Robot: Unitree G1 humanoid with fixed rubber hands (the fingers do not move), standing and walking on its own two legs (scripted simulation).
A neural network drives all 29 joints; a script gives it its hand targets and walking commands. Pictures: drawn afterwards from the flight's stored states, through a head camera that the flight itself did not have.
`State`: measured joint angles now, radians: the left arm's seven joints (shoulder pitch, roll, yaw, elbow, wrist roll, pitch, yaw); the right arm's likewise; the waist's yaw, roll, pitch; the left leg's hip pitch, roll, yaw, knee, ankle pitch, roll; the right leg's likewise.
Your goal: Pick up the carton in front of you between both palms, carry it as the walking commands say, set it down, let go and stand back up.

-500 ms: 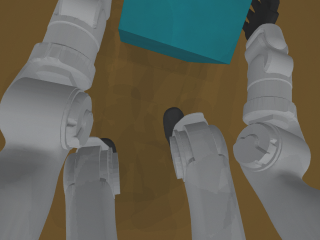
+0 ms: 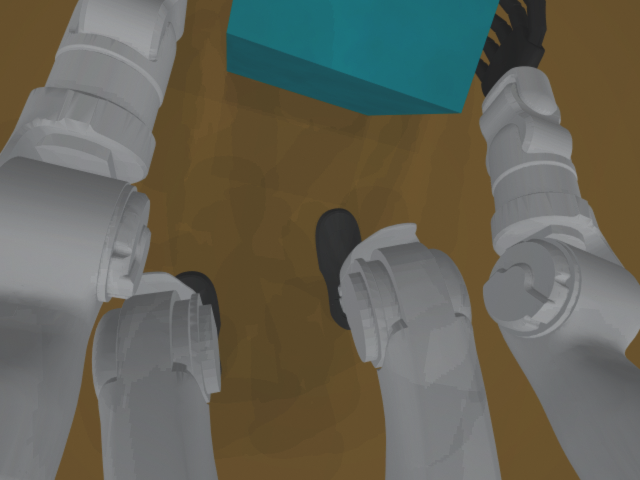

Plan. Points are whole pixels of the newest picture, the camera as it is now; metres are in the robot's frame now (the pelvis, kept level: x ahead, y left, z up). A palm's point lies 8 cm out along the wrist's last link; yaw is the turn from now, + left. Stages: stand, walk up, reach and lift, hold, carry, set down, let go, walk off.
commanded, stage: set down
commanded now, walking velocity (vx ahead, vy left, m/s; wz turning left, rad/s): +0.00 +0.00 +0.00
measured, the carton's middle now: out of the picture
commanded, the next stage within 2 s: let go in 1.18 s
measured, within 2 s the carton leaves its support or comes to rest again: neither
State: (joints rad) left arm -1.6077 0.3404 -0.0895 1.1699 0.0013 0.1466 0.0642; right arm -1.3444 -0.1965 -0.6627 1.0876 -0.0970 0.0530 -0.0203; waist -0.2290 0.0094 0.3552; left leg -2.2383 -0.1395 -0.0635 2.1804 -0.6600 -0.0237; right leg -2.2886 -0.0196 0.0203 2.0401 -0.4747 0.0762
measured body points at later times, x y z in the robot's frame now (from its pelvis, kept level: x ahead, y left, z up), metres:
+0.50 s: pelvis -0.01 -0.01 +0.04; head +0.34 -0.06 +0.31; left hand +0.62 +0.01 -0.08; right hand +0.46 -0.33 -0.09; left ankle +0.08 +0.11 -0.36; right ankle +0.14 -0.14 -0.36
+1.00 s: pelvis +0.02 -0.01 +0.16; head +0.34 -0.04 +0.47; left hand +0.63 +0.02 +0.06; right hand +0.46 -0.34 +0.07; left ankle +0.08 +0.11 -0.36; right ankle +0.14 -0.14 -0.36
